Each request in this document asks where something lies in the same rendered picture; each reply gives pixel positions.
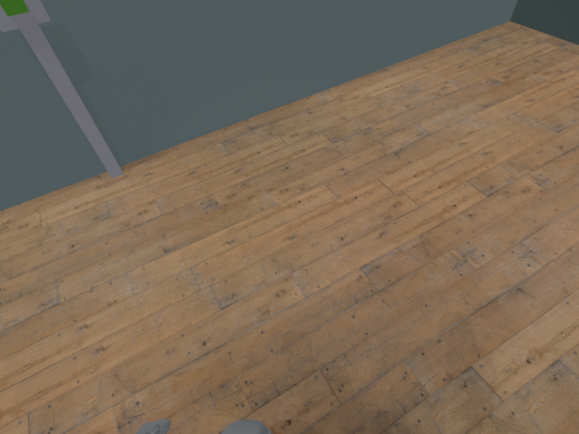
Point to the panel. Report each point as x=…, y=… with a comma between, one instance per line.
x=28, y=24

